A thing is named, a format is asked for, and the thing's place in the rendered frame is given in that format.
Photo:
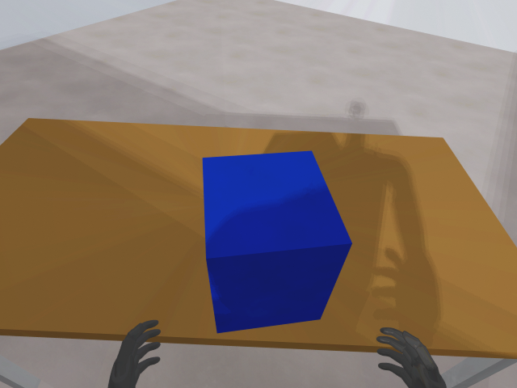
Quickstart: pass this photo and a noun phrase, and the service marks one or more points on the carton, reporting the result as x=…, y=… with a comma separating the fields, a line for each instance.
x=275, y=241

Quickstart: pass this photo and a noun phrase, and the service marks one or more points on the robot left hand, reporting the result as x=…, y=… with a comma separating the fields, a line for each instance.
x=126, y=369

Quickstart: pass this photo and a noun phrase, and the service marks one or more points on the table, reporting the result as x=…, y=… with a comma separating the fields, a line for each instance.
x=102, y=228

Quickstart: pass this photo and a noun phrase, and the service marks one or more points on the robot right hand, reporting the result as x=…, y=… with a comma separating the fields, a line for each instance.
x=419, y=369

